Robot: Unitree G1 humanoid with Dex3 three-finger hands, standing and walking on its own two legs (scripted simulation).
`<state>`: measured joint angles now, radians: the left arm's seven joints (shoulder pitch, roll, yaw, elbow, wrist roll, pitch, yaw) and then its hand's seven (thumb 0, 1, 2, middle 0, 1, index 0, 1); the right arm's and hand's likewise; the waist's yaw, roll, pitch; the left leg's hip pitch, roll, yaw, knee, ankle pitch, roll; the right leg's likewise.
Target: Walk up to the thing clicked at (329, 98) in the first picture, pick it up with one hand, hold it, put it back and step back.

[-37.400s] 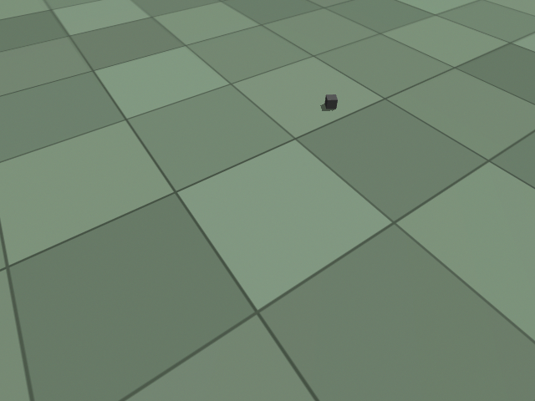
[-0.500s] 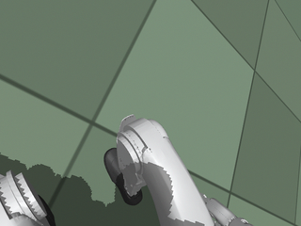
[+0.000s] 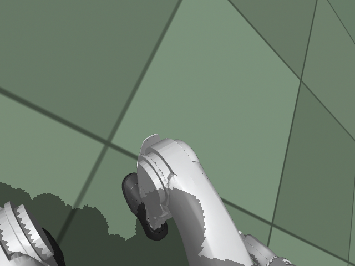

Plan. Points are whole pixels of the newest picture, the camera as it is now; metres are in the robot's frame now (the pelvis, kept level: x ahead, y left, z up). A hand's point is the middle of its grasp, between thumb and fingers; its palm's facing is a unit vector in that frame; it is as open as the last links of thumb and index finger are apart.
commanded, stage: close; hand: left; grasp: from above
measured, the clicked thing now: out of the picture +0.48 +0.37 -0.28
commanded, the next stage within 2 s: settle in 1.84 s
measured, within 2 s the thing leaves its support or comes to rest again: neither
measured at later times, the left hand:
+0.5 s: hand out of the picture +0.46 +0.37 -0.25, palm faces -0.40 -0.18 -0.90, open 9.8 cm
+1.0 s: hand out of the picture +0.47 +0.36 -0.25, palm faces -0.41 -0.18 -0.90, open 10.4 cm
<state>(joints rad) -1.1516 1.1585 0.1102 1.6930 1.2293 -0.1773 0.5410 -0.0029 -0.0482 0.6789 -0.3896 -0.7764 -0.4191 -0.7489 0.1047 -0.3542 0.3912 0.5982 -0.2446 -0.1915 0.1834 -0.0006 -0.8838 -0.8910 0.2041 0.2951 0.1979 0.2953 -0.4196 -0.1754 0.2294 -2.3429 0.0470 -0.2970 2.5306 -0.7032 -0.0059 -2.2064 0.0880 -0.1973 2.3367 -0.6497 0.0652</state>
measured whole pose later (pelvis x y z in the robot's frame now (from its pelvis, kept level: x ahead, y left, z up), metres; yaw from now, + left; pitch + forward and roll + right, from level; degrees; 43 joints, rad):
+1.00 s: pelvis +0.00 +0.00 +0.00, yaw +0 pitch +28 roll -15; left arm -1.14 1.16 0.11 1.69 1.22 -0.17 0.52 0.00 0.07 0.52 -0.51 -0.64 -0.54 -0.60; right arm 0.11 -0.36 0.39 0.60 -0.24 -0.19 0.19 0.00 -0.88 -0.89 0.20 0.29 0.20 0.30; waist -0.42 -0.17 0.23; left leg -2.34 0.05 -0.30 2.53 -0.71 -0.01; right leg -2.21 0.08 -0.20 2.33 -0.65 0.06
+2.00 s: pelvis +0.00 +0.00 +0.00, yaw +0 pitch +27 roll -16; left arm -1.14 1.15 0.11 1.69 1.23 -0.18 0.52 -0.01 0.14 0.45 -0.62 -0.57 -0.65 -0.54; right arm 0.11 -0.36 0.38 0.60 -0.24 -0.19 0.19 0.00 -0.88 -0.89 0.20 0.29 0.20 0.30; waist -0.41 -0.16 0.22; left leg -2.34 0.05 -0.29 2.53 -0.70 0.00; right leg -2.21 0.08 -0.20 2.33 -0.65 0.06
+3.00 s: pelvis +0.00 -0.01 +0.02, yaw +6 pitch +33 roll -11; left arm -1.01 0.87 0.09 1.25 1.16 -0.07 0.17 0.00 0.14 0.32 -0.76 -0.41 -0.80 -0.38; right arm 0.19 -0.32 0.16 0.60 -0.12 -0.01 0.15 0.00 -0.90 -0.89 0.20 0.29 0.20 0.30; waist -0.28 -0.01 0.01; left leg -2.35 0.02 -0.18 2.40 -0.65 0.00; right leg -2.23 0.03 -0.12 2.29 -0.65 0.04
